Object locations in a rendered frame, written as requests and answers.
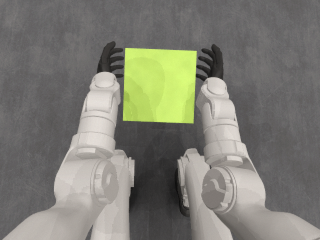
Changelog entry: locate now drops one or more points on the left robot thigh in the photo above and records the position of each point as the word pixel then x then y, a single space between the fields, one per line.
pixel 113 221

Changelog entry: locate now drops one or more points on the carton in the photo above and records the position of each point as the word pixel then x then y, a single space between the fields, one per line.
pixel 159 85

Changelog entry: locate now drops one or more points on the right robot upper arm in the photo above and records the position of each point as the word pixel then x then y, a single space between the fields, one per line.
pixel 237 197

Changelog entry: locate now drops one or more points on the right robot hand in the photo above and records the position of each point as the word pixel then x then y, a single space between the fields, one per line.
pixel 216 64

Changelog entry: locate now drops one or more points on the left robot upper arm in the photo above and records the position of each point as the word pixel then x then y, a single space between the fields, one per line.
pixel 82 189

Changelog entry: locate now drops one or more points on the right robot foot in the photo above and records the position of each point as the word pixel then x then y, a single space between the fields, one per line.
pixel 183 209

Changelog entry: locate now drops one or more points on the left robot hand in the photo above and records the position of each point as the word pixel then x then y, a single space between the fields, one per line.
pixel 106 60

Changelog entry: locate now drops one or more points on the right robot forearm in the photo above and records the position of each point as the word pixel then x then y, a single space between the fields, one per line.
pixel 223 144

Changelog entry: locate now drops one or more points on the left robot forearm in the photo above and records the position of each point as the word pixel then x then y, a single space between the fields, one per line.
pixel 95 135

